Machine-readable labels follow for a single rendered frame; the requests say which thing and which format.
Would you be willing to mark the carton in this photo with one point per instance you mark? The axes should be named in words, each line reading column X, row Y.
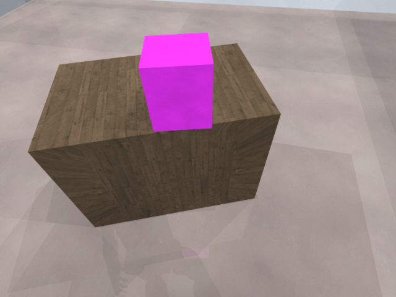
column 177, row 77

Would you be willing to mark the pedestal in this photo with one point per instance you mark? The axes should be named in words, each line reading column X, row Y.
column 95, row 140

